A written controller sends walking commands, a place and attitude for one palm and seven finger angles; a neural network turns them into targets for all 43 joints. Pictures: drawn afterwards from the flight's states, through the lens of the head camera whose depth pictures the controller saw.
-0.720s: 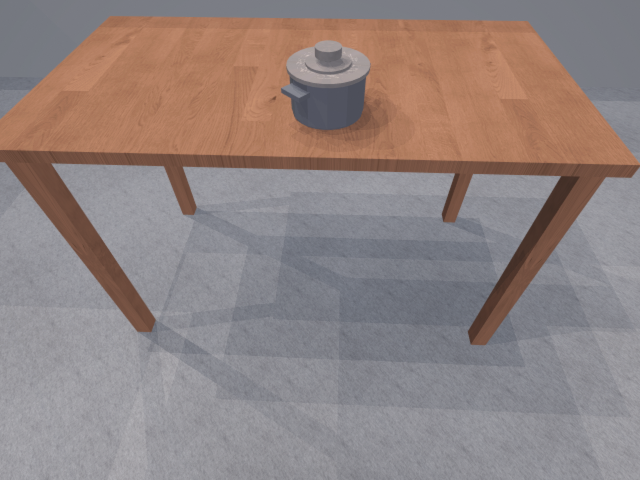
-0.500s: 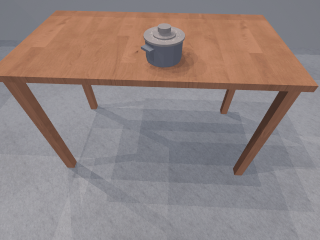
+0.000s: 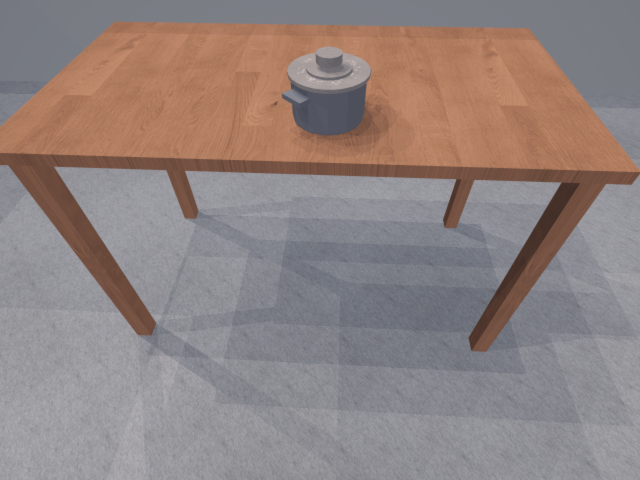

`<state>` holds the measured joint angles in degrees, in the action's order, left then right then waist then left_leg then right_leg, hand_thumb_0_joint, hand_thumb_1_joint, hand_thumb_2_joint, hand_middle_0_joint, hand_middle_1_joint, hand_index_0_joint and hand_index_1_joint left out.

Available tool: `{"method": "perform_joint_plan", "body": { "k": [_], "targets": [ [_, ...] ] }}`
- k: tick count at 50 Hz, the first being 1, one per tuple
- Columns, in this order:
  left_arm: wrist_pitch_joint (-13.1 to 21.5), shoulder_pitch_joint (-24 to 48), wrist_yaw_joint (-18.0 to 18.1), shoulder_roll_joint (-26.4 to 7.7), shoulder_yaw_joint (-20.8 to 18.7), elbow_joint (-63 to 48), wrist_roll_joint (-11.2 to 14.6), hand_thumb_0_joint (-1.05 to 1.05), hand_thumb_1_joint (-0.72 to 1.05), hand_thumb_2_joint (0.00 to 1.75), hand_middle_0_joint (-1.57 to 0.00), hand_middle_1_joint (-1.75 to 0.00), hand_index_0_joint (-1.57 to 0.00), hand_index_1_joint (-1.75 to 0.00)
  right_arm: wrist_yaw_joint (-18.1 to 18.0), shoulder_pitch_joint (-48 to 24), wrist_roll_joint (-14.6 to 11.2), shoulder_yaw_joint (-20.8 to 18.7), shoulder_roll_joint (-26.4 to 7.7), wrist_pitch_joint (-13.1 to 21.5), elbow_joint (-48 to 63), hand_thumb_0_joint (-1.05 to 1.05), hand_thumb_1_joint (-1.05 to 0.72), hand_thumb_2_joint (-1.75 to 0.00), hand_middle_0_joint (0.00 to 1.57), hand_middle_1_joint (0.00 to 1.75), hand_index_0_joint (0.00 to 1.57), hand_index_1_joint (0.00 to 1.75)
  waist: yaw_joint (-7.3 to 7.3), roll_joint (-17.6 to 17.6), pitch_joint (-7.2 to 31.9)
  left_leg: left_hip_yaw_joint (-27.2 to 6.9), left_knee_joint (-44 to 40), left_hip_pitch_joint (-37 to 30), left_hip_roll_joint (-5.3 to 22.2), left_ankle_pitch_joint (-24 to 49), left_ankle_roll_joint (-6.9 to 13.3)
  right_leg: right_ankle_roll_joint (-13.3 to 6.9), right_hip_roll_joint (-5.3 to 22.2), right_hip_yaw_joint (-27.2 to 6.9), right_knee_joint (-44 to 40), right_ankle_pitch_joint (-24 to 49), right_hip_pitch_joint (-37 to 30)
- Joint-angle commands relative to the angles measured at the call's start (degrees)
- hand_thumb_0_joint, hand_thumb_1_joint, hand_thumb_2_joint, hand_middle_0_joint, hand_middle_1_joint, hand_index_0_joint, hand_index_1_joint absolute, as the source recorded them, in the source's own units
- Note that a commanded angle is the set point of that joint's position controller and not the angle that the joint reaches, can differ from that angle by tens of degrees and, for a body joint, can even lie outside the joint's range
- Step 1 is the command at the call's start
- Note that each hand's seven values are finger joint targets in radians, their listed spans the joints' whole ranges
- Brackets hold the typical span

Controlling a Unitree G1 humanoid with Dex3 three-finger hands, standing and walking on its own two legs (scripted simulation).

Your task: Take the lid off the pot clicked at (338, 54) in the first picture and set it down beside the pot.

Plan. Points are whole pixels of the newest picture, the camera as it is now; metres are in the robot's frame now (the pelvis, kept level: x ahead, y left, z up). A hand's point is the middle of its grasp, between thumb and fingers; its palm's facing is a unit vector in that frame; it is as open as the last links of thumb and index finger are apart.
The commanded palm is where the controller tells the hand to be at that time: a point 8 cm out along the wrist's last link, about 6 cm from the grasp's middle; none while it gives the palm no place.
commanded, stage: take the last steps up to it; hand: left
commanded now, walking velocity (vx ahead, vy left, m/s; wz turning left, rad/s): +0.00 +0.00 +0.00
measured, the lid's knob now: (329, 56) +0.81 +0.03 +0.15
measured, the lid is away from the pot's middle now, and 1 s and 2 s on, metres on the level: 0.00 0.00 0.00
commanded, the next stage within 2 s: come to a stop and stand still in 0.88 s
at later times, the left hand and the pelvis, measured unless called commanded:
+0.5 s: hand out of the picture +0.13 +0.16 -0.17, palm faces -0.05 -0.98 -0.19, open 7.4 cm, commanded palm none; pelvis +0.08 -0.02 +0.00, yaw -3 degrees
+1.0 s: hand (288, 412) +0.26 +0.07 -0.17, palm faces +0.06 -0.98 -0.19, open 7.3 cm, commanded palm none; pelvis +0.26 -0.11 +0.00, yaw -2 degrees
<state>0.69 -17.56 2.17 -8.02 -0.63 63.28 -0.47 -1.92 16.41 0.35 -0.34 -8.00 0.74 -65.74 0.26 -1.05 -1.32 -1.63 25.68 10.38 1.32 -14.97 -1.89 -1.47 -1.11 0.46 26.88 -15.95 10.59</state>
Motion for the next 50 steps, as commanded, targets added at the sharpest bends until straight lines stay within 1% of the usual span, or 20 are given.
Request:
{"method": "perform_joint_plan", "body": {
  "k": [1,7,12,13,15,16,19,20,24,26,28,29,30,31,32,33,35,38,44,50],
  "targets": [
    [0.7,-4.1,0.3,-6.3,-1.2,-1.4,-0.2,0.0,0.9,0.9,-0.2,-0.3,-0.2,-0.3,-0.5,4.2,0.1,-0.6,-4.9,0.8,0.8,0.0,-0.9,-0.9,0.2,0.3,0.2,0.3,-0.23,1.6,-2.2,-2.3,-3.1,0.2,3.5,11.3,3.0,-0.4,6.3,-5.2,-5.4,9.8,1.8],
    [-0.3,-5.6,-1.1,-7.8,-2.7,-1.7,-0.7,0.0,0.9,0.9,-0.2,-0.3,-0.2,-0.3,0.2,5.2,1.2,-1.6,-5.2,0.3,1.3,0.0,-0.9,-0.9,0.2,0.3,0.2,0.3,-0.41,5.0,-7.9,0.0,0.6,7.5,1.2,-13.7,3.8,-3.4,6.6,-10.2,-9.0,-21.7,5.3],
    [0.2,-5.2,-1.8,-8.0,-3.6,-3.0,-0.6,0.0,0.9,0.9,-0.2,-0.3,-0.2,-0.3,0.3,8.1,1.3,-1.8,-3.8,1.5,2.2,0.0,-0.9,-0.9,0.2,0.3,0.2,0.3,1.61,4.2,-10.2,2.6,4.4,5.9,0.9,-13.0,4.5,-7.4,8.7,-14.0,-7.0,-23.9,11.1],
    [0.4,-3.9,-2.1,-7.1,-3.4,-3.5,-0.5,0.0,0.9,0.9,-0.2,-0.3,-0.2,-0.3,0.2,10.9,1.4,-1.9,-4.4,2.0,1.5,0.0,-0.9,-0.9,0.2,0.3,0.2,0.3,2.92,-0.2,-9.6,-1.6,-0.8,1.5,3.1,-14.0,5.7,-6.3,5.8,-9.9,-0.8,-19.4,14.2],
    [0.9,3.2,-2.6,-3.6,-2.9,-7.4,-0.9,0.0,0.9,0.9,-0.2,-0.3,-0.2,-0.3,-0.4,21.7,2.3,-3.9,-10.8,2.8,-0.9,0.0,-0.9,-0.9,0.2,0.3,0.2,0.3,7.48,-17.4,-10.4,-26.9,-16.4,-9.5,19.8,-21.8,13.2,-2.4,-1.1,3.2,24.8,-13.5,31.5],
    [1.2,7.4,-2.7,-4.7,-3.1,-9.3,-1.6,0.0,0.9,0.9,-0.2,-0.3,-0.2,-0.3,-0.7,22.4,2.1,-3.7,-10.9,2.9,-0.9,0.0,-0.9,-0.9,0.2,0.3,0.2,0.3,7.38,-13.2,-12.8,-29.8,-18.3,-9.7,22.6,-15.2,15.5,-2.3,2.4,-1.1,31.9,-13.3,36.7],
    [1.8,8.1,-3.8,-4.8,-3.6,-9.8,-0.9,0.0,0.9,0.9,-0.2,-0.3,-0.2,-0.3,-1.1,17.7,1.6,-2.3,-7.3,4.6,0.5,0.0,-0.9,-0.9,0.2,0.3,0.2,0.3,4.07,-3.2,-10.8,-18.6,-15.3,-10.6,20.5,10.8,15.3,-1.4,6.9,-2.8,37.9,-8.1,37.5],
    [1.6,7.6,-4.2,-3.9,-3.5,-9.7,-0.7,0.0,0.9,0.9,-0.2,-0.3,-0.2,-0.3,-1.3,16.7,1.6,-2.1,-7.8,5.1,0.8,0.0,-0.9,-0.9,0.2,0.3,0.2,0.3,3.25,-4.1,-8.7,-14.5,-14.5,-12.5,19.3,16.2,14.4,-1.1,7.0,-2.4,37.6,-7.3,37.0],
    [1.5,9.9,-5.1,-2.5,-3.1,-11.5,0.1,0.0,0.9,0.9,-0.2,-0.3,-0.2,-0.3,-1.1,13.6,1.5,-2.4,-8.6,5.2,1.6,0.0,-0.9,-0.9,0.2,0.3,0.2,0.3,2.17,-7.5,-4.6,-2.8,-13.5,-9.1,14.0,18.7,10.5,-0.9,6.8,2.3,24.2,-2.9,27.0],
    [1.4,7.7,-5.4,-2.7,-3.3,-10.7,0.2,0.0,0.9,0.9,-0.2,-0.3,-0.2,-0.3,-0.8,10.5,1.4,-2.9,-10.4,4.8,1.8,0.0,-0.9,-0.9,0.2,0.3,0.2,0.3,0.21,-8.4,-3.4,0.1,-13.1,-1.9,13.0,15.5,9.1,-1.2,5.1,5.4,15.8,0.8,13.9],
    [1.7,-2.4,-4.9,-5.7,-4.4,-7.2,-0.1,0.0,0.9,0.9,-0.2,-0.3,-0.2,-0.3,-0.4,9.6,0.9,-3.6,-11.8,4.3,1.7,0.0,-0.9,-0.9,0.2,0.3,0.2,0.3,-4.33,-4.4,1.0,3.7,-1.2,1.3,10.2,19.6,6.9,-1.6,2.4,7.2,7.5,6.0,-1.3],
    [2.3,-10.9,-4.0,-9.6,-5.3,-4.5,-0.4,0.0,0.9,0.9,-0.2,-0.3,-0.2,-0.3,0.1,10.5,0.7,-3.5,-10.3,4.0,1.6,0.0,-0.9,-0.9,0.2,0.3,0.2,0.3,-7.58,2.4,5.8,5.0,9.4,7.6,6.8,13.2,4.8,-2.0,2.4,5.8,5.4,5.6,-14.3],
    [2.7,-16.7,-2.7,-16.6,-7.1,-3.3,-0.9,0.0,0.9,0.9,-0.2,-0.3,-0.2,-0.3,0.8,13.9,0.3,-2.5,-5.3,3.8,2.0,0.0,-0.9,-0.9,0.2,0.3,0.2,0.3,-9.44,19.4,10.9,7.8,29.7,20.8,1.3,-11.7,2.9,-6.3,17.9,-14.2,-2.3,-7.2,-25.4],
    [2.4,-17.0,-2.2,-18.9,-7.2,-3.6,0.1,0.0,0.9,0.9,-0.2,-0.3,-0.2,-0.3,0.7,11.9,0.1,-2.3,-4.7,3.4,4.0,0.0,-0.9,-0.9,0.2,0.3,0.2,0.3,-8.01,20.9,11.9,2.2,45.6,24.7,0.1,-20.0,3.9,-8.4,26.6,-31.8,-12.2,-9.2,-20.8],
    [2.1,-12.2,-2.0,-16.6,-6.8,-4.5,0.4,0.0,0.9,0.9,-0.2,-0.3,-0.2,-0.3,0.8,9.2,0.3,-3.0,-4.7,3.0,4.5,0.0,-0.9,-0.9,0.2,0.3,0.2,0.3,-6.36,13.8,4.1,-0.2,51.5,27.6,3.0,-15.8,4.6,-9.3,25.4,-28.8,-14.0,-12.8,-13.4],
    [2.3,-6.9,-1.9,-14.0,-5.9,-5.6,0.2,0.0,0.9,0.9,-0.2,-0.3,-0.2,-0.3,1.0,6.9,0.4,-3.1,-4.4,3.2,4.6,0.0,-0.9,-0.9,0.2,0.3,0.2,0.3,-4.58,15.2,1.7,0.2,53.7,27.7,4.5,-10.4,4.8,-8.3,22.5,-24.8,-13.2,-9.6,-6.3],
    [2.7,0.7,-1.4,-8.9,-4.5,-7.7,0.0,0.0,0.9,0.9,-0.2,-0.3,-0.2,-0.3,0.9,7.0,1.0,-3.1,-4.2,2.3,4.4,0.0,-0.9,-0.9,0.2,0.3,0.2,0.3,-0.14,9.9,-1.3,0.3,50.8,23.7,7.3,-5.1,3.8,-8.3,20.1,-14.8,-12.6,-0.5,2.1],
    [3.5,0.6,-1.0,-7.2,-3.6,-7.6,-0.6,0.0,0.9,0.9,-0.2,-0.3,-0.2,-0.3,0.9,7.0,1.2,-2.8,-2.8,1.0,4.5,0.0,-0.9,-0.9,0.2,0.3,0.2,0.3,1.92,4.6,-0.1,2.7,42.1,20.3,6.4,-3.5,2.1,-8.8,17.4,-5.4,-12.2,18.0,3.5],
    [3.8,-4.6,-0.9,-7.9,-3.1,-5.8,-0.6,0.0,0.9,0.9,-0.2,-0.3,-0.2,-0.3,1.9,-2.8,0.8,-2.6,-2.2,1.1,9.1,0.0,-0.9,-0.9,0.2,0.3,0.2,0.3,-0.8,4.1,0.5,5.2,23.9,20.7,4.5,0.4,0.8,-10.5,17.1,-4.6,-11.9,27.4,-4.1],
    [3.3,-6.7,-0.6,-8.3,-2.6,-4.2,-0.5,0.0,0.9,0.9,-0.2,-0.3,-0.2,-0.3,1.9,-9.0,0.5,-1.8,-2.8,1.8,11.4,0.0,-0.9,-0.9,0.2,0.3,0.2,0.3,-1.71,5.1,-2.9,6.1,11.1,13.7,1.7,2.0,1.9,-8.2,16.3,-3.2,-8.4,36.3,-5.6]
  ]
}}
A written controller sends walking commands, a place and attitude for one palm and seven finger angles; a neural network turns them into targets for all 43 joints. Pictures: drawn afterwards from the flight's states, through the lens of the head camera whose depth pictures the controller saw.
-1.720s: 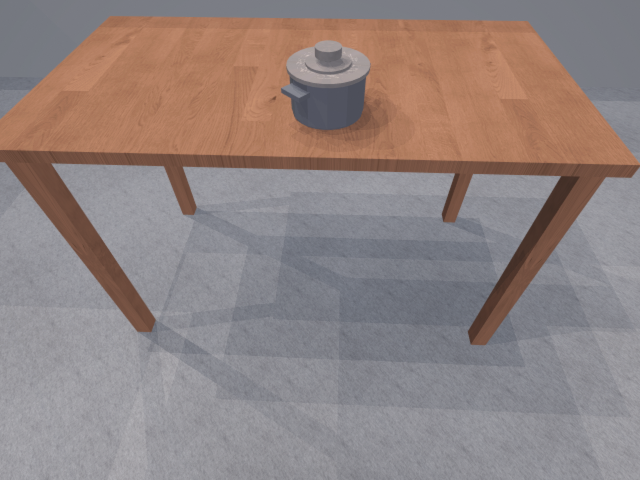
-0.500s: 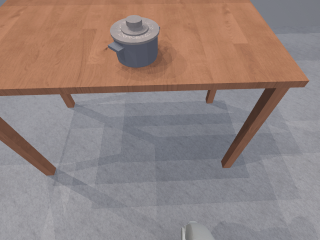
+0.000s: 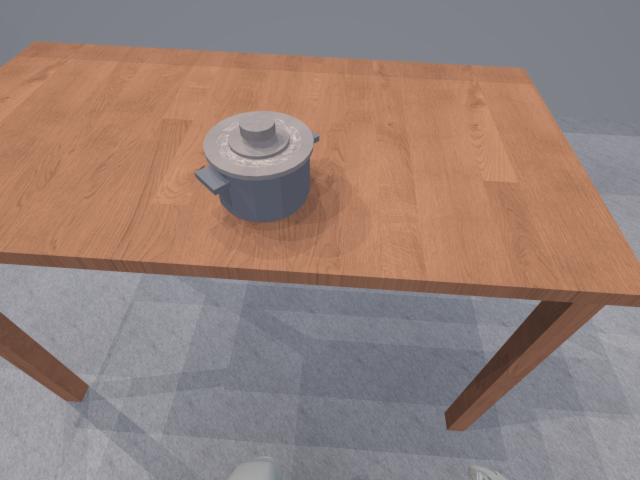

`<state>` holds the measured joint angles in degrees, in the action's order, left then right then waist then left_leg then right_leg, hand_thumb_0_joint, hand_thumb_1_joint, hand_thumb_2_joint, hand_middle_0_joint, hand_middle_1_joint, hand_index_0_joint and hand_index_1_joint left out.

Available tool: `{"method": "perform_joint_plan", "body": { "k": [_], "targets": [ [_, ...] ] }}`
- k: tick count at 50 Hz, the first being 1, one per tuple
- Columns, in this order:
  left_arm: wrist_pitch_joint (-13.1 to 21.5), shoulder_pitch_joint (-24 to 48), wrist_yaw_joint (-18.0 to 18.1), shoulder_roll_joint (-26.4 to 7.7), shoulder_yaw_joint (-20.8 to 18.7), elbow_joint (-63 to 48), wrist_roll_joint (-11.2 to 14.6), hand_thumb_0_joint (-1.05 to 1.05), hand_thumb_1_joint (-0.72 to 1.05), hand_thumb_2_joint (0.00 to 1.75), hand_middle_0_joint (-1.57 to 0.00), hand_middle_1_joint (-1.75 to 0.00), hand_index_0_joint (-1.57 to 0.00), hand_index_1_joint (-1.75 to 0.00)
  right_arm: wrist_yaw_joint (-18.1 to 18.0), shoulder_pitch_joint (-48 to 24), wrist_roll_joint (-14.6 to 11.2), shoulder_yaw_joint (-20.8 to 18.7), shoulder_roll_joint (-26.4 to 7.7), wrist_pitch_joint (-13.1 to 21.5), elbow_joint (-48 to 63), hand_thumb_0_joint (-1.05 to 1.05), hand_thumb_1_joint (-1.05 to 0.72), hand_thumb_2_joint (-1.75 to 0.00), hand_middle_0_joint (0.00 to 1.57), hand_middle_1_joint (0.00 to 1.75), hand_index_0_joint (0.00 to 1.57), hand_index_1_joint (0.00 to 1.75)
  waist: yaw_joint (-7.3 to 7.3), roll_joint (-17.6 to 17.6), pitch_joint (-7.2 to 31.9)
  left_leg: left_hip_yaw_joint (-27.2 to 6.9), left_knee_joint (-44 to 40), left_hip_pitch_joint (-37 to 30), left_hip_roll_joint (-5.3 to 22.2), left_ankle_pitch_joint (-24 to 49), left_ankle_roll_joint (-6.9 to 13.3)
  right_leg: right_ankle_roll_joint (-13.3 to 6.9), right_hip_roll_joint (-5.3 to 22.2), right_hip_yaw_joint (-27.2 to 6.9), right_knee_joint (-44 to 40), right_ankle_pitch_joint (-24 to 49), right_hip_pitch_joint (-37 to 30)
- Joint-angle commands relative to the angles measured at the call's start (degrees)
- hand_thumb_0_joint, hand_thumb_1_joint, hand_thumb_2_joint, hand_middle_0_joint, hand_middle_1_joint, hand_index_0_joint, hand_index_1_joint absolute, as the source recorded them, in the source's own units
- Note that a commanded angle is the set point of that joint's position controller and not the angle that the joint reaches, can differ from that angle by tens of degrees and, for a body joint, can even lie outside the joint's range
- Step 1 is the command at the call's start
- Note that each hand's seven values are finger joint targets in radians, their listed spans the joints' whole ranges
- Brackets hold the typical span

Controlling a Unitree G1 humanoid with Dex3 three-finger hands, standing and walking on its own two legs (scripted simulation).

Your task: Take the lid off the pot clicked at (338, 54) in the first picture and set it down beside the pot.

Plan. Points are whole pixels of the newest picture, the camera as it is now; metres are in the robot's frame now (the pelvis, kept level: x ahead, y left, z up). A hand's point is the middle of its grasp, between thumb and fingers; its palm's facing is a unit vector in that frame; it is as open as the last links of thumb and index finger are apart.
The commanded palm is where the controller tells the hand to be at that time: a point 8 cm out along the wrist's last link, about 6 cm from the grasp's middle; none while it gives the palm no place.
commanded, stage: come to a stop and stand still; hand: left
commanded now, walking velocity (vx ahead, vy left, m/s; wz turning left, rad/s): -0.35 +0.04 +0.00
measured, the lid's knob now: (257, 126) +0.54 +0.15 +0.15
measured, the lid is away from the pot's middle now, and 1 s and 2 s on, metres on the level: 0.00 0.00 0.00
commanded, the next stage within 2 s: look again from close up in 1.40 s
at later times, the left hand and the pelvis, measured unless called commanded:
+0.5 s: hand out of the picture +0.04 +0.19 -0.19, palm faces +0.02 -0.96 -0.29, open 7.4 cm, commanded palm none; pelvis +0.00 -0.02 -0.03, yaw -2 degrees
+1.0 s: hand out of the picture -0.04 +0.14 -0.17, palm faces +0.04 -0.97 -0.26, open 7.4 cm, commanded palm none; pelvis -0.06 -0.05 -0.01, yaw +0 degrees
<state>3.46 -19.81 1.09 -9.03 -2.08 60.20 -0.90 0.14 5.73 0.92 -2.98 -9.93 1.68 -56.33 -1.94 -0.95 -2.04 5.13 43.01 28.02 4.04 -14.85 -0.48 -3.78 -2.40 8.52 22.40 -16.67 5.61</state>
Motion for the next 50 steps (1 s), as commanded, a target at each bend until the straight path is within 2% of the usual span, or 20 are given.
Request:
{"method": "perform_joint_plan", "body": {
  "k": [1,3,5,9,14,19,20,21,24,25,28,30,33,37,38,40,42,43,46,50],
  "targets": [
    [0.1,-3.8,0.8,-6.6,-0.9,-1.0,0.0,0.0,0.9,0.9,-0.2,-0.3,-0.2,-0.3,-0.8,3.3,-0.1,1.2,-0.9,0.9,1.2,0.0,-0.9,-0.9,0.2,0.3,0.2,0.3,1.66,5.2,-1.6,-0.8,-10.7,-8.1,-2.1,4.6,0.4,-4.4,15.9,-9.7,-0.5,42.2,-0.4],
    [-0.7,-4.9,1.5,-5.8,-0.2,-0.8,0.2,0.0,0.9,0.9,-0.2,-0.3,-0.2,-0.3,-1.6,11.2,0.3,0.8,-4.3,1.4,-0.7,0.0,-0.9,-0.9,0.2,0.3,0.2,0.3,4.44,1.7,5.4,-4.8,-15.8,-24.2,2.0,35.4,2.8,1.3,10.4,-6.0,11.4,36.9,3.2],
    [-1.4,-8.0,2.3,-3.5,0.6,-1.6,1.1,0.0,0.9,0.9,-0.2,-0.3,-0.2,-0.3,-2.4,15.5,-0.8,-0.2,-9.6,0.4,-1.0,0.0,-0.9,-0.9,0.2,0.3,0.2,0.3,4.79,-9.6,10.1,-16.8,-15.5,-35.5,17.8,77.2,13.5,5.4,3.9,-5.0,25.6,-14.8,14.3],
    [-4.5,-5.9,2.6,-5.6,-1.1,-1.8,0.3,0.0,0.9,0.9,-0.2,-0.3,-0.2,-0.3,-3.6,5.1,-0.7,0.8,-6.6,-1.2,1.4,0.0,-0.9,-0.9,0.2,0.3,0.2,0.3,1.5,-6.1,1.1,-14.2,-21.5,-17.2,16.3,55.8,14.3,4.9,5.2,-12.2,38.4,-17.7,14.4],
    [-6.3,-5.4,1.9,-5.1,-2.4,-4.1,0.3,0.0,0.9,0.9,-0.2,-0.3,-0.2,-0.3,-3.0,2.4,-0.2,-0.6,-7.8,-2.3,3.8,0.0,-0.9,-0.9,0.2,0.3,0.2,0.3,0.57,-1.7,6.9,-11.7,-23.6,-14.2,13.5,32.4,12.2,5.4,3.8,-11.7,44.8,-10.7,15.8],
    [-6.1,-3.1,1.2,-3.9,-2.3,-6.3,-0.1,0.0,0.9,0.9,-0.2,-0.3,-0.2,-0.3,-2.3,2.1,0.5,-1.7,-8.3,-2.8,4.4,0.0,-0.9,-0.9,0.2,0.3,0.2,0.3,1.6,-9.7,6.1,-13.3,-26.2,-12.7,11.9,9.0,10.7,4.7,4.6,-8.4,29.0,-11.7,13.6],
    [-4.6,-5.4,1.6,-6.5,-0.7,-4.6,0.0,0.0,0.9,0.9,-0.2,-0.3,-0.2,-0.3,-1.8,1.7,-0.1,-3.1,-13.1,-1.4,4.1,0.0,-0.9,-0.9,0.2,0.3,0.2,0.3,-0.06,0.0,14.9,-7.7,-12.8,-23.6,10.6,23.4,6.1,3.9,6.0,-9.5,14.1,-10.0,15.0],
    [-4.1,-2.0,1.5,-7.4,-1.0,-9.0,-0.7,0.0,0.9,0.9,-0.2,-0.3,-0.2,-0.3,-0.5,4.1,-0.1,-2.4,-9.0,-2.1,6.6,0.0,-0.9,-0.9,0.2,0.3,0.2,0.3,1.23,1.6,12.5,-6.4,-10.0,-12.8,5.3,9.9,4.4,2.7,5.2,-11.3,8.3,-3.1,11.3],
    [-2.8,3.5,1.5,-13.7,-1.5,-11.2,-1.4,0.0,0.9,0.9,-0.2,-0.3,-0.2,-0.3,0.2,7.4,0.4,-1.2,-2.6,-3.2,8.2,0.0,-0.9,-0.9,0.2,0.3,0.2,0.3,4.29,1.3,6.3,0.3,4.0,-8.7,-4.4,-8.6,-0.1,-6.2,17.8,-24.5,2.0,7.0,16.5],
    [-2.7,5.5,1.5,-14.0,-0.8,-12.0,-1.7,0.0,0.9,0.9,-0.2,-0.3,-0.2,-0.3,0.3,7.6,0.3,-0.7,-1.4,-3.5,9.2,0.0,-0.9,-0.9,0.2,0.3,0.2,0.3,6.14,0.4,3.4,0.0,6.5,-12.1,-5.5,-9.6,-0.6,-5.6,17.1,-22.2,0.5,0.4,24.0],
    [-3.2,9.1,1.6,-12.6,-1.3,-12.3,-1.0,0.0,0.9,0.9,-0.2,-0.3,-0.2,-0.3,0.1,10.9,-0.1,-1.5,-5.5,-3.2,8.7,0.0,-0.9,-0.9,0.2,0.3,0.2,0.3,6.12,18.8,-2.3,-2.1,4.0,-9.3,-3.7,-6.3,0.2,-3.3,13.7,-18.1,3.2,-0.4,24.3],
    [-4.1,9.7,1.6,-10.8,-1.0,-13.0,-1.1,0.0,0.9,0.9,-0.2,-0.3,-0.2,-0.3,-0.2,13.8,0.0,-1.2,-6.4,-3.0,8.6,0.0,-0.9,-0.9,0.2,0.3,0.2,0.3,6.52,10.5,-7.3,-5.0,-4.9,-12.6,-2.1,-6.4,1.0,-1.2,10.1,-15.2,7.2,-12.8,31.1],
    [-5.3,4.0,1.6,-7.6,-0.3,-12.2,0.2,0.0,0.9,0.9,-0.2,-0.3,-0.2,-0.3,-0.1,13.2,1.3,-1.3,-9.9,-2.6,7.9,0.0,-0.9,-0.9,0.2,0.3,0.2,0.3,3.92,-14.3,-10.0,-24.8,-30.6,7.0,6.7,-28.9,6.8,2.5,-1.1,-6.4,25.8,-17.6,18.3],
    [-5.1,-7.7,0.5,-6.4,-0.8,-8.6,0.3,0.0,0.9,0.9,-0.2,-0.3,-0.2,-0.3,-0.6,6.1,1.1,-1.5,-10.8,-2.9,8.8,0.0,-0.9,-0.9,0.2,0.3,0.2,0.3,-3.36,-6.2,-1.4,-17.2,-26.6,14.9,4.0,-26.3,5.3,1.6,-0.3,-6.1,22.6,-11.7,2.1],
    [-4.8,-9.7,0.4,-7.0,-0.9,-8.2,0.1,0.0,0.9,0.9,-0.2,-0.3,-0.2,-0.3,-0.6,6.3,1.0,-1.4,-9.1,-3.2,8.7,0.0,-0.9,-0.9,0.2,0.3,0.2,0.3,-3.85,-0.4,-1.4,-11.7,-17.9,12.5,-0.5,-23.3,2.9,0.2,2.1,-11.4,10.5,-16.9,3.9],
    [-4.2,-2.5,1.1,-13.2,-1.8,-11.8,-0.7,0.0,0.9,0.9,-0.2,-0.3,-0.2,-0.3,-0.6,7.9,0.4,-1.3,-4.7,-4.0,10.0,0.0,-0.9,-0.9,0.2,0.3,0.2,0.3,-1.11,15.2,-3.8,-4.7,12.4,8.1,-6.4,-11.5,-0.5,-9.1,21.2,-41.2,-12.9,-34.6,20.5],
    [-3.1,10.2,1.7,-10.4,-1.0,-14.8,-0.3,0.0,0.9,0.9,-0.2,-0.3,-0.2,-0.3,-0.1,15.3,0.9,-1.3,-4.9,-3.8,6.3,0.0,-0.9,-0.9,0.2,0.3,0.2,0.3,5.88,9.1,-4.5,-8.2,20.6,1.5,-3.9,-5.3,0.4,-8.0,17.7,-32.9,-10.6,-19.9,26.5],
    [-2.8,10.7,1.6,-10.3,-1.2,-15.3,-0.4,0.0,0.9,0.9,-0.2,-0.3,-0.2,-0.3,0.0,18.0,0.7,-1.2,-4.1,-3.7,5.3,0.0,-0.9,-0.9,0.2,0.3,0.2,0.3,6.54,8.4,-2.6,-6.6,19.8,-2.2,-4.2,-4.6,0.2,-7.2,15.4,-27.6,-8.1,-13.6,26.0],
    [-2.8,7.0,1.5,-10.4,-1.9,-13.5,-0.9,0.0,0.9,0.9,-0.2,-0.3,-0.2,-0.3,-0.3,17.0,-0.4,-0.7,-3.1,-2.7,5.6,0.0,-0.9,-0.9,0.2,0.3,0.2,0.3,4.01,13.4,-1.7,-3.4,3.4,-6.7,-4.7,-8.9,0.2,-5.6,13.0,-22.2,-4.4,-8.5,20.1],
    [-3.7,1.2,1.3,-8.7,-1.1,-10.6,0.0,0.0,0.9,0.9,-0.2,-0.3,-0.2,-0.3,-1.0,18.4,-0.1,0.5,-2.3,-1.3,3.4,0.0,-0.9,-0.9,0.2,0.3,0.2,0.3,2.95,3.1,-1.4,-4.4,-21.8,-18.5,-3.6,-2.4,1.4,-0.3,6.7,-17.5,5.6,-10.9,19.8]
  ]
}}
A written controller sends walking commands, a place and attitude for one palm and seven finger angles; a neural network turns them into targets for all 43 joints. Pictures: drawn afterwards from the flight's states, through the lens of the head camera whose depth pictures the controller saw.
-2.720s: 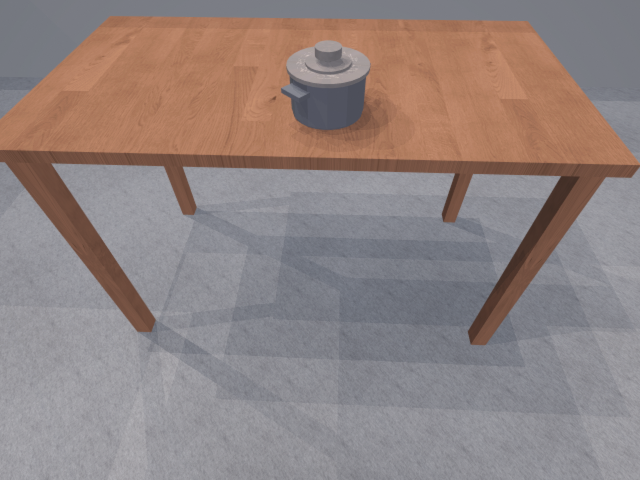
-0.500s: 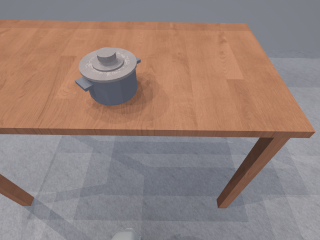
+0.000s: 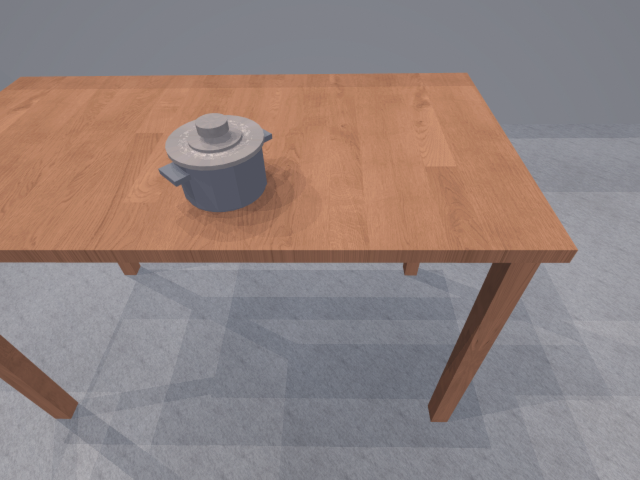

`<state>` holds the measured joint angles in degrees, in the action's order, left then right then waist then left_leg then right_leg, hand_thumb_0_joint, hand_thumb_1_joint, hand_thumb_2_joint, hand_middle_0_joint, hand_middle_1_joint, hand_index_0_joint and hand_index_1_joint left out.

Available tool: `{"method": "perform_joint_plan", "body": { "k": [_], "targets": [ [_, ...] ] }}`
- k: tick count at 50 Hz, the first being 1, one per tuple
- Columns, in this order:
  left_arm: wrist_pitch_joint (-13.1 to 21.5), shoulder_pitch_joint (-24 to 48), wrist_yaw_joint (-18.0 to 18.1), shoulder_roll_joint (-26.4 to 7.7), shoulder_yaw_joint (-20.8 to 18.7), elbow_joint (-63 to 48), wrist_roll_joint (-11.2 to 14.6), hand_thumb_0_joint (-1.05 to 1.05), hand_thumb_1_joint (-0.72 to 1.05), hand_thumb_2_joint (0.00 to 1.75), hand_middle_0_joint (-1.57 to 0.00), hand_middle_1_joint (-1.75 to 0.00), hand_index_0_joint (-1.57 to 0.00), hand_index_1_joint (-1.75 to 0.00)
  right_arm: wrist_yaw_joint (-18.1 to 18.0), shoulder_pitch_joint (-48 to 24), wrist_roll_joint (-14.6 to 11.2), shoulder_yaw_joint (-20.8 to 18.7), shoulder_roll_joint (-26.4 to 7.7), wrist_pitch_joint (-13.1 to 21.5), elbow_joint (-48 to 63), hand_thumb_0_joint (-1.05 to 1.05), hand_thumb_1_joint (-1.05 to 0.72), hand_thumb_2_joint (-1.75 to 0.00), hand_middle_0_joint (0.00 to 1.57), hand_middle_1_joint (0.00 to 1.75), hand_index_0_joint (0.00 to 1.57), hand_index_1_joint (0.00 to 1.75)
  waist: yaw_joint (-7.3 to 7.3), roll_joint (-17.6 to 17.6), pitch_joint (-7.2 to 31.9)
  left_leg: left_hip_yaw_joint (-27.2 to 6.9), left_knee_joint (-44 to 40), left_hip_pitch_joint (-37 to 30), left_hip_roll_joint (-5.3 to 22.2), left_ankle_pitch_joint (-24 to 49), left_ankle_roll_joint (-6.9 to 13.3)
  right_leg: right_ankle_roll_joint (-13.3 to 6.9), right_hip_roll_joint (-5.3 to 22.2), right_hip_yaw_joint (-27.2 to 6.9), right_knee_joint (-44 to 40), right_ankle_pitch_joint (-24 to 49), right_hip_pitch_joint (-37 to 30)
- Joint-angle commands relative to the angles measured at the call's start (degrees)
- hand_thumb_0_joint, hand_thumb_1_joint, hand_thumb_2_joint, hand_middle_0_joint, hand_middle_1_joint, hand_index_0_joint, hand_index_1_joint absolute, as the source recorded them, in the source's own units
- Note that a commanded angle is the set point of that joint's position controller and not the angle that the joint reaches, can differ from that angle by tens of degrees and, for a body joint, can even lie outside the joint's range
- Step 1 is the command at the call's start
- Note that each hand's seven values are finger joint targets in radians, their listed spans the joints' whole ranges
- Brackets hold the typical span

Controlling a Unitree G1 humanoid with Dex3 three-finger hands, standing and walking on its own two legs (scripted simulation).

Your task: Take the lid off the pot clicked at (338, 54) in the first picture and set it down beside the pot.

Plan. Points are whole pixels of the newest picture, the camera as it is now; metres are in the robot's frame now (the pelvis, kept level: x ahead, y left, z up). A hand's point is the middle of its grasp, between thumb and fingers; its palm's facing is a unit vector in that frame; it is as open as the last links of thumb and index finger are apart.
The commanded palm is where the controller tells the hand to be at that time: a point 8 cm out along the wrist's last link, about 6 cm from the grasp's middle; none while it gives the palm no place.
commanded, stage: come to a stop and stand still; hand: left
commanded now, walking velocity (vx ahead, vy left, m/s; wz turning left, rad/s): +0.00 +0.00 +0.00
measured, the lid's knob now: (212, 125) +0.61 +0.20 +0.16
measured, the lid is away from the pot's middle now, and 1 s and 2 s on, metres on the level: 0.00 0.00 0.00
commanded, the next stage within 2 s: look again from close up in 0.40 s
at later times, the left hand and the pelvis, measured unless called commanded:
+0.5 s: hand out of the picture +0.00 +0.17 -0.17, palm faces +0.07 -0.98 -0.19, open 7.4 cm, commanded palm none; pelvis -0.01 -0.01 +0.00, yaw +1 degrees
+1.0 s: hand out of the picture +0.06 +0.19 -0.16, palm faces +0.07 -0.98 -0.21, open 7.3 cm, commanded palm none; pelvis +0.04 +0.01 +0.01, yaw +1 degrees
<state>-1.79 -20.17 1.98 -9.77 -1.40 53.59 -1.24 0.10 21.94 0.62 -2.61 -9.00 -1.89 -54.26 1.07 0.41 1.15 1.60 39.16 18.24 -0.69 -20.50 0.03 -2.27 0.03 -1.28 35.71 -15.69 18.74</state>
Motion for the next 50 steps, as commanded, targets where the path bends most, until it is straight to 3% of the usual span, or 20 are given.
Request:
{"method": "perform_joint_plan", "body": {
  "k": [1,2,3,4,6,7,8,9,10,12,14,16,21,25,29,36,50],
  "targets": [
    [1.4,0.7,0.4,-6.0,-1.4,-3.6,0.7,0.0,0.9,0.9,-0.2,-0.3,-0.2,-0.3,-1.2,1.9,0.5,0.0,-4.8,2.5,1.1,0.0,-0.9,-0.9,0.2,0.3,0.2,0.3,-0.44,-3.4,-4.6,-7.0,-22.2,-8.1,6.1,1.5,2.7,-0.7,1.5,-5.3,-4.0,-11.6,7.3],
    [1.7,-0.3,0.1,-4.3,-1.0,-3.3,0.9,0.0,0.9,0.9,-0.2,-0.3,-0.2,-0.3,-1.4,0.8,0.8,-0.4,-6.5,2.5,1.3,0.0,-0.9,-0.9,0.2,0.3,0.2,0.3,-0.95,-7.2,-4.1,-12.0,-23.5,-6.1,11.0,1.9,4.9,0.5,-0.5,-2.0,-1.1,-8.9,6.3],
    [2.2,0.1,0.0,-3.8,-0.9,-3.5,1.0,0.0,0.9,0.9,-0.2,-0.3,-0.2,-0.3,-1.6,0.6,0.9,-0.5,-7.2,2.5,1.6,0.0,-0.9,-0.9,0.2,0.3,0.2,0.3,-0.9,-6.5,-3.6,-12.4,-23.6,-2.5,12.6,4.7,6.0,0.8,-0.9,0.2,0.2,-6.5,3.0],
    [1.8,-0.7,0.2,-3.9,-0.9,-1.7,0.6,0.0,0.9,0.9,-0.2,-0.3,-0.2,-0.3,-1.6,-2.6,0.7,-0.1,-6.1,2.8,0.8,0.0,-0.9,-0.9,0.2,0.3,0.2,0.3,-2.59,-14.2,-1.7,-14.6,-25.0,-0.5,12.7,-0.4,6.5,0.9,0.4,0.5,-0.8,-7.8,0.0],
    [2.2,-0.8,-0.4,-5.3,-0.8,-0.4,0.3,0.0,0.9,0.9,-0.2,-0.3,-0.2,-0.3,-1.5,-5.4,0.3,0.4,-5.5,2.6,0.8,0.0,-0.9,-0.9,0.2,0.3,0.2,0.3,-3.21,-6.9,-5.1,-10.7,-22.1,5.1,9.1,-5.4,4.9,0.5,1.3,-2.1,-6.7,-2.1,-5.0],
    [2.6,-1.7,-0.5,-5.6,-0.8,0.5,0.3,0.0,0.9,0.9,-0.2,-0.3,-0.2,-0.3,-1.4,-5.2,0.3,0.4,-5.2,2.6,0.5,0.0,-0.9,-0.9,0.2,0.3,0.2,0.3,-3.17,-0.8,-5.0,-8.0,-18.5,5.0,6.0,-4.4,3.3,-0.1,2.7,-5.6,-10.7,-2.2,-5.6],
    [2.9,-1.4,-0.5,-6.4,-0.7,1.0,0.4,0.0,0.9,0.9,-0.2,-0.3,-0.2,-0.3,-1.4,-4.0,0.2,0.5,-4.6,2.6,0.2,0.0,-0.9,-0.9,0.2,0.3,0.2,0.3,-2.09,3.2,-4.7,-4.9,-14.3,3.2,3.5,-1.9,2.1,-1.1,5.1,-9.4,-14.3,-4.9,-4.3],
    [3.0,-0.3,-0.5,-7.3,-0.8,1.0,0.5,0.0,0.9,0.9,-0.2,-0.3,-0.2,-0.3,-1.4,-2.7,0.1,0.7,-3.5,2.4,-0.5,0.0,-0.9,-0.9,0.2,0.3,0.2,0.3,-1.15,4.9,-4.8,-3.2,-13.0,0.3,2.4,-1.9,1.4,-2.1,6.9,-11.6,-17.6,-10.4,-1.4],
    [2.9,1.1,-0.5,-8.0,-0.9,0.6,0.6,0.0,0.9,0.9,-0.2,-0.3,-0.2,-0.3,-1.3,-1.2,0.2,0.7,-3.5,2.1,-1.3,0.0,-0.9,-0.9,0.2,0.3,0.2,0.3,-0.29,4.2,-5.5,-2.7,-11.5,-1.4,1.8,-3.4,1.2,-2.4,7.9,-12.6,-20.2,-18.7,2.7],
    [2.7,2.4,-0.3,-8.4,-1.3,0.4,0.4,0.0,0.9,0.9,-0.2,-0.3,-0.2,-0.3,-1.0,0.5,0.5,0.8,-2.8,1.6,-2.8,0.0,-0.9,-0.9,0.2,0.3,0.2,0.3,0.72,6.3,-6.3,-1.9,-8.7,-3.8,1.3,-0.8,0.9,-2.8,8.7,-13.5,-22.6,-21.5,6.6],
    [2.7,2.7,-0.2,-8.1,-1.2,0.6,0.5,0.0,0.9,0.9,-0.2,-0.3,-0.2,-0.3,-1.0,1.6,0.5,0.9,-2.4,1.9,-3.6,0.0,-0.9,-0.9,0.2,0.3,0.2,0.3,1.01,3.9,-5.9,-2.7,-11.0,-6.2,1.7,0.0,1.1,-2.3,7.3,-11.0,-21.2,-19.1,8.0],
    [2.6,2.8,-0.3,-7.5,-1.3,0.8,0.5,0.0,0.9,0.9,-0.2,-0.3,-0.2,-0.3,-1.1,1.7,0.6,1.0,-3.2,2.1,-3.8,0.0,-0.9,-0.9,0.2,0.3,0.2,0.3,0.76,1.0,-6.6,-4.1,-13.3,-3.8,2.4,-2.2,1.6,-1.4,5.7,-8.7,-18.9,-17.4,7.0],
    [2.5,0.6,-0.5,-6.4,-1.3,1.7,0.4,0.0,0.9,0.9,-0.2,-0.3,-0.2,-0.3,-1.3,0.1,0.8,1.0,-3.8,2.6,-3.6,0.0,-0.9,-0.9,0.2,0.3,0.2,0.3,-1.01,-1.7,-6.9,-6.7,-17.4,2.3,3.8,-6.0,2.1,-0.7,4.3,-7.1,-16.3,-15.0,2.0],
    [2.8,0.3,-0.6,-5.9,-1.1,2.3,0.5,0.0,0.9,0.9,-0.2,-0.3,-0.2,-0.3,-1.5,0.4,0.7,1.2,-3.3,3.0,-4.2,0.0,-0.9,-0.9,0.2,0.3,0.2,0.3,-1.37,-2.1,-6.1,-6.7,-17.7,2.4,4.0,-4.0,1.9,-0.9,4.4,-6.6,-15.8,-12.0,-0.2],
    [3.0,0.5,-0.6,-5.6,-0.9,2.8,0.7,0.0,0.9,0.9,-0.2,-0.3,-0.2,-0.3,-1.7,1.3,0.5,1.5,-2.7,3.4,-4.9,0.0,-0.9,-0.9,0.2,0.3,0.2,0.3,-1.32,0.0,-5.0,-6.6,-17.8,1.1,4.3,-0.7,1.8,-1.1,4.6,-6.1,-15.4,-9.0,-1.5],
    [3.6,0.7,-0.2,-4.7,-0.6,4.0,0.9,0.0,0.9,0.9,-0.2,-0.3,-0.2,-0.3,-2.1,0.8,-0.1,1.8,-2.8,4.4,-6.4,0.0,-0.9,-0.9,0.2,0.3,0.2,0.3,-1.6,-1.0,-2.1,-6.2,-16.8,-2.3,5.5,11.5,1.7,-0.8,4.8,-4.0,-11.8,6.3,-6.4],
    [3.6,1.5,0.2,-4.8,-0.4,5.3,0.8,0.0,0.9,0.9,-0.2,-0.3,-0.2,-0.3,-2.5,-1.0,-0.1,1.7,-3.3,4.3,-8.2,0.0,-0.9,-0.9,0.2,0.3,0.2,0.3,-1.28,-0.8,-3.1,-5.5,-16.5,-7.1,6.0,19.1,1.5,-0.7,5.1,-3.2,-10.9,13.8,-7.2]
  ]
}}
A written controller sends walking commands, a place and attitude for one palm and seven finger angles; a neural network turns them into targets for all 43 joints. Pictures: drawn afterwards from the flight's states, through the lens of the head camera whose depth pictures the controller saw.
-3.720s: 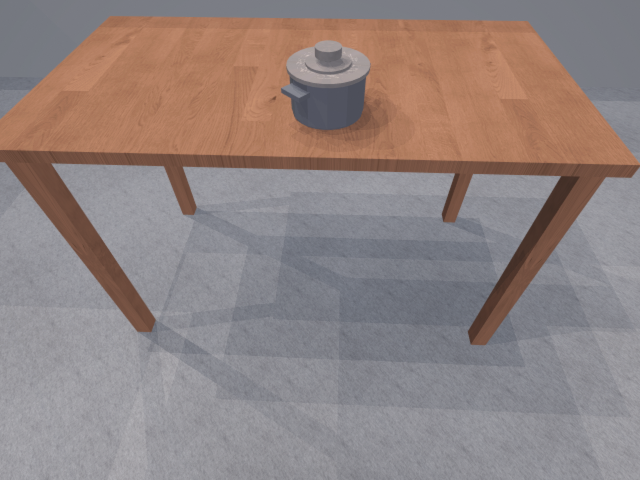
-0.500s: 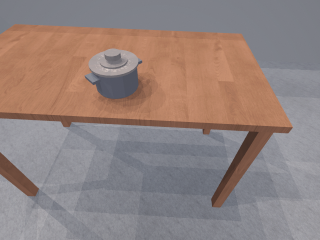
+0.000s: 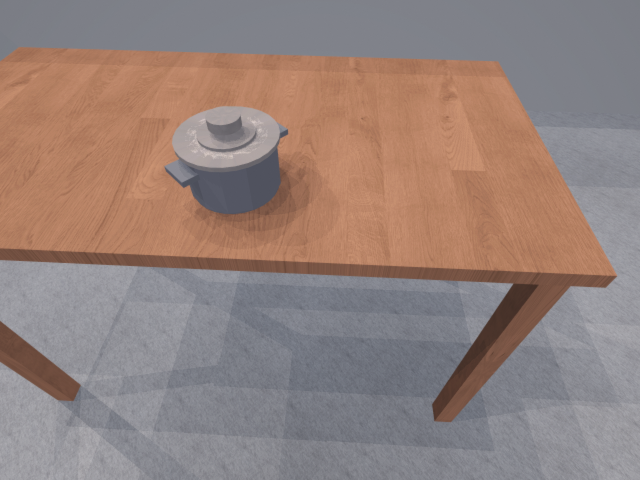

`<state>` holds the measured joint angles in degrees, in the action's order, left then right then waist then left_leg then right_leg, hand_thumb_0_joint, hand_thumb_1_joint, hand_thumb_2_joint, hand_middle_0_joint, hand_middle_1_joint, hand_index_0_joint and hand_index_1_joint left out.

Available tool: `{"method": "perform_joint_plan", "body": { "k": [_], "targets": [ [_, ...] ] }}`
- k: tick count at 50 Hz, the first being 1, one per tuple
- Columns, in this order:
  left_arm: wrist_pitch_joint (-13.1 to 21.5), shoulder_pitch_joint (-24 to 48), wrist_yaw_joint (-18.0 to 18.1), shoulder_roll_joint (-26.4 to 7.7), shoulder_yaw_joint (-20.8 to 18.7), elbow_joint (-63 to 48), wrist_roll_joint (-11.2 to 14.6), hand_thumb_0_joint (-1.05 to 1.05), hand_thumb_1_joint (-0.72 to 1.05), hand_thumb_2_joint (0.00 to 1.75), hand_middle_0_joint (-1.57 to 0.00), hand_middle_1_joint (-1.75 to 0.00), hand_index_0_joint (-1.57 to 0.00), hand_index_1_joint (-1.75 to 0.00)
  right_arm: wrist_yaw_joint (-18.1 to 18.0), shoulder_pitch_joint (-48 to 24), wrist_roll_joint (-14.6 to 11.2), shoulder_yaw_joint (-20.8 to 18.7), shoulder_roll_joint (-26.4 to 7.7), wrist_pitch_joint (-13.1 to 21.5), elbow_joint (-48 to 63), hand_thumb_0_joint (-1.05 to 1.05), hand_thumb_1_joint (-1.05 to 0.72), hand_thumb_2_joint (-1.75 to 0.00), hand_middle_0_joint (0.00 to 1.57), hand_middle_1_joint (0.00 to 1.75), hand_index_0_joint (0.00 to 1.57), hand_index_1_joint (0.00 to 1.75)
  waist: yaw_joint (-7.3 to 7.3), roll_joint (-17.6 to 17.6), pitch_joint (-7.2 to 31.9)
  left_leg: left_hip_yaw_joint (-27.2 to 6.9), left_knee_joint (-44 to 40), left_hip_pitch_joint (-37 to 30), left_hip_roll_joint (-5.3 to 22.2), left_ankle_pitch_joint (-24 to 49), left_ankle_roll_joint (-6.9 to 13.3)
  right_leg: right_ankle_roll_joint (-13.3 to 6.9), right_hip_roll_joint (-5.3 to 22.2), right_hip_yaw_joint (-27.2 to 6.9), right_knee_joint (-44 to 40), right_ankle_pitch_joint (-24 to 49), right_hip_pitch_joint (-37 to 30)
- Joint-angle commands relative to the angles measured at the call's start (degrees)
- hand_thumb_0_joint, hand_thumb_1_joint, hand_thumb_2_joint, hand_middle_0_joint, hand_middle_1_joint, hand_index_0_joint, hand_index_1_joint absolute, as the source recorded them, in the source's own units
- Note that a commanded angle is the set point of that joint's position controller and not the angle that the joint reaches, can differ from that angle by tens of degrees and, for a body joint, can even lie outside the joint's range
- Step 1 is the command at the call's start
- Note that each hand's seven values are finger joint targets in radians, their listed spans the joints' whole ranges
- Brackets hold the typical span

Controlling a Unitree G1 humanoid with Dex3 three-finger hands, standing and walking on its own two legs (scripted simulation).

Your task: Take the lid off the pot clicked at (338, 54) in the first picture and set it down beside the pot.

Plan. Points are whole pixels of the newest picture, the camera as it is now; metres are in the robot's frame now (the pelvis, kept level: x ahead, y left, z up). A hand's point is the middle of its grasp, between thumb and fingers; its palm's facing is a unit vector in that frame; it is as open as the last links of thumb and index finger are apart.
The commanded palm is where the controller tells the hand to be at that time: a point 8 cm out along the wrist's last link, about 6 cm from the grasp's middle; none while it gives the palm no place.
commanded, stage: look again from close up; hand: left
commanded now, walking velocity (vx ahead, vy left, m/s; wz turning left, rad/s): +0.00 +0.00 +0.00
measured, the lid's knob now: (223, 120) +0.57 +0.18 +0.15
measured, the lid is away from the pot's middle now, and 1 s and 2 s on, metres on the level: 0.00 0.00 0.00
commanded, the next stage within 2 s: shuffle to correct the standing spot in 0.64 s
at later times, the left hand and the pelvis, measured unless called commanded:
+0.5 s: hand out of the picture +0.03 +0.17 -0.17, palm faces +0.06 -0.98 -0.21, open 7.4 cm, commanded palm none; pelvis +0.02 +0.00 +0.00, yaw +1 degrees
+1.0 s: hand out of the picture +0.01 +0.19 -0.18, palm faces +0.13 -0.98 -0.17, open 7.4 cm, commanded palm none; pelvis +0.03 +0.02 -0.01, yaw +2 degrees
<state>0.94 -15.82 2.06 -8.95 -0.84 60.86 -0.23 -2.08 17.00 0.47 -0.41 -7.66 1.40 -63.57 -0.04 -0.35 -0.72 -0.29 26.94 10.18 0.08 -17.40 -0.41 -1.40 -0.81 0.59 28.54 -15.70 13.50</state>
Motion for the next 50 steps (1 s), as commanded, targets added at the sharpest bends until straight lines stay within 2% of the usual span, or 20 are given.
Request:
{"method": "perform_joint_plan", "body": {
  "k": [1,6,9,15,19,22,32,37,38,40,42,44,45,46,48,49,50],
  "targets": [
    [0.9,-3.0,0.2,-5.5,-1.0,-1.8,-0.2,0.0,0.9,0.9,-0.2,-0.3,-0.2,-0.3,-0.4,3.8,0.0,-0.5,-4.5,1.0,1.1,0.0,-0.9,-0.9,0.2,0.3,0.2,0.3,-0.17,-0.4,-1.5,-3.7,-4.3,0.7,5.2,16.3,1.9,-1.6,6.0,-5.2,-3.6,13.9,-1.8],
    [0.9,-3.0,0.2,-6.1,-1.1,-1.6,-0.2,0.0,0.9,0.9,-0.2,-0.3,-0.2,-0.3,-0.5,3.4,0.0,-0.4,-5.1,1.1,0.8,0.0,-0.9,-0.9,0.2,0.3,0.2,0.3,-0.2,-1.0,0.1,-3.4,-3.8,-1.1,5.3,19.3,1.8,-1.7,6.4,-4.9,-3.4,16.8,-3.4],
    [0.9,-3.2,0.2,-6.2,-1.0,-1.3,-0.1,0.0,0.9,0.9,-0.2,-0.3,-0.2,-0.3,-0.5,2.6,0.0,-0.4,-4.8,0.8,0.9,0.0,-0.9,-0.9,0.2,0.3,0.2,0.3,-0.4,0.9,-1.0,-3.5,-4.3,-0.9,5.3,17.3,1.8,-1.8,6.4,-5.0,-4.4,16.9,-3.4],
    [1.0,-3.1,0.2,-6.3,-1.1,-1.4,-0.1,0.0,0.9,0.9,-0.2,-0.3,-0.2,-0.3,-0.6,2.7,0.0,-0.5,-5.3,0.8,0.5,0.0,-0.9,-0.9,0.2,0.3,0.2,0.3,-0.23,-0.2,-0.6,-3.3,-4.0,-1.5,5.2,18.3,1.5,-1.9,6.8,-5.1,-4.4,19.0,-4.3],
    [1.1,-3.4,0.2,-6.5,-1.1,-1.1,0.0,0.0,0.9,0.9,-0.2,-0.3,-0.2,-0.3,-0.7,2.7,0.0,-0.4,-5.0,0.8,0.1,0.0,-0.9,-0.9,0.2,0.3,0.2,0.3,-0.44,0.7,0.4,-3.3,-4.2,-2.1,5.4,19.3,1.4,-1.9,6.8,-4.9,-4.5,20.6,-5.6],
    [1.1,-3.4,0.3,-6.3,-1.1,-0.9,-0.1,0.0,0.9,0.9,-0.2,-0.3,-0.2,-0.3,-0.7,3.0,0.0,-0.4,-5.2,0.7,-0.2,0.0,-0.9,-0.9,0.2,0.3,0.2,0.3,-0.16,-0.2,-0.4,-3.3,-4.1,-2.1,5.3,19.4,1.3,-2.1,7.0,-5.1,-4.5,21.1,-5.2],
    [1.0,-3.9,0.2,-5.9,-1.0,-0.6,-0.1,0.0,0.9,0.9,-0.2,-0.3,-0.2,-0.3,-0.7,3.4,-0.1,-0.3,-4.5,0.5,-0.9,0.0,-0.9,-0.9,0.2,0.3,0.2,0.3,-0.27,0.6,-2.4,-3.4,-5.0,-0.8,4.9,15.2,1.2,-1.9,6.9,-5.2,-6.4,17.8,-4.7],
    [1.1,-4.3,0.2,-5.8,-1.0,-0.3,0.0,0.0,0.9,0.9,-0.2,-0.3,-0.2,-0.3,-0.8,3.9,-0.2,-0.4,-4.3,0.6,-1.2,0.0,-0.9,-0.9,0.2,0.3,0.2,0.3,-0.25,0.3,-1.3,-3.5,-4.9,-1.5,5.1,16.6,1.3,-1.8,6.9,-4.9,-6.3,18.7,-5.3],
    [1.2,-4.5,0.2,-5.9,-1.2,-0.4,-0.1,0.0,0.9,0.9,-0.2,-0.3,-0.2,-0.3,-0.8,4.6,-0.1,-0.4,-4.6,0.6,-1.3,0.0,-0.9,-0.9,0.2,0.3,0.2,0.3,-0.34,0.0,-0.9,-3.1,-4.4,-0.9,4.8,14.3,1.3,-2.1,7.1,-5.2,-6.2,16.9,-6.0],
    [0.9,-5.1,0.1,-6.7,-1.6,-0.5,-0.2,0.0,0.9,0.9,-0.2,-0.3,-0.2,-0.3,-0.6,4.4,0.1,-0.5,-4.9,0.4,-0.7,0.0,-0.9,-0.9,0.2,0.3,0.2,0.3,-1.01,-0.5,-1.4,-2.3,-2.8,1.4,3.8,9.0,1.5,-3.1,7.7,-6.5,-6.5,11.4,-6.6],
    [0.6,-5.8,-0.1,-7.8,-2.2,-0.7,-0.5,0.0,0.9,0.9,-0.2,-0.3,-0.2,-0.3,-0.3,4.3,0.3,-0.5,-4.3,0.0,0.1,0.0,-0.9,-0.9,0.2,0.3,0.2,0.3,-1.61,2.6,-4.1,-0.7,-0.1,6.5,1.9,2.2,1.2,-4.7,9.6,-9.9,-8.8,3.0,-7.1],
    [0.3,-7.3,-0.2,-9.4,-2.9,-0.9,-0.5,0.0,0.9,0.9,-0.2,-0.3,-0.2,-0.3,-0.1,3.6,0.5,-0.6,-3.7,-0.2,1.5,0.0,-0.9,-0.9,0.2,0.3,0.2,0.3,-2.44,6.9,-5.1,1.4,4.6,10.7,0.6,-3.5,0.7,-7.4,13.6,-15.2,-12.5,-4.2,-8.0],
    [0.3,-7.8,-0.1,-9.5,-3.3,-1.3,-0.6,0.0,0.9,0.9,-0.2,-0.3,-0.2,-0.3,-0.1,3.0,0.5,-0.8,-3.9,-0.2,2.1,0.0,-0.9,-0.9,0.2,0.3,0.2,0.3,-2.61,8.1,-6.0,1.5,6.6,12.5,0.8,-5.1,0.5,-8.9,15.8,-18.3,-13.6,-5.5,-7.7],
    [0.5,-7.9,0.0,-9.5,-3.6,-1.6,-0.8,0.0,0.9,0.9,-0.2,-0.3,-0.2,-0.3,0.1,2.9,0.6,-0.9,-4.0,-0.2,2.7,0.0,-0.9,-0.9,0.2,0.3,0.2,0.3,-2.62,8.7,-6.2,0.9,8.3,13.7,1.3,-6.1,0.4,-10.1,17.1,-19.7,-13.6,-4.2,-7.4],
    [0.7,-7.3,0.1,-9.3,-3.9,-2.1,-1.1,0.0,0.9,0.9,-0.2,-0.3,-0.2,-0.3,0.4,4.0,0.6,-1.1,-3.8,0.1,3.4,0.0,-0.9,-0.9,0.2,0.3,0.2,0.3,-1.61,7.8,-5.3,0.8,6.2,11.1,1.8,-5.5,0.6,-10.5,17.7,-17.8,-10.4,1.3,-5.5],
    [0.7,-5.8,0.1,-9.2,-3.8,-2.6,-0.9,0.0,0.9,0.9,-0.2,-0.3,-0.2,-0.3,0.5,5.4,0.5,-1.1,-3.3,0.3,3.1,0.0,-0.9,-0.9,0.2,0.3,0.2,0.3,-0.71,6.0,-4.8,1.2,2.2,6.4,1.7,-3.2,0.9,-9.4,16.3,-14.7,-8.2,1.9,-2.3],
    [0.4,-4.0,0.0,-8.2,-3.6,-3.3,-0.9,0.0,0.9,0.9,-0.2,-0.3,-0.2,-0.3,0.5,8.7,0.5,-1.0,-3.4,0.6,2.3,0.0,-0.9,-0.9,0.2,0.3,0.2,0.3,1.09,3.4,-4.6,0.9,-2.4,0.2,1.5,-0.8,1.3,-7.5,12.9,-10.1,-4.5,-0.4,2.8]
  ]
}}
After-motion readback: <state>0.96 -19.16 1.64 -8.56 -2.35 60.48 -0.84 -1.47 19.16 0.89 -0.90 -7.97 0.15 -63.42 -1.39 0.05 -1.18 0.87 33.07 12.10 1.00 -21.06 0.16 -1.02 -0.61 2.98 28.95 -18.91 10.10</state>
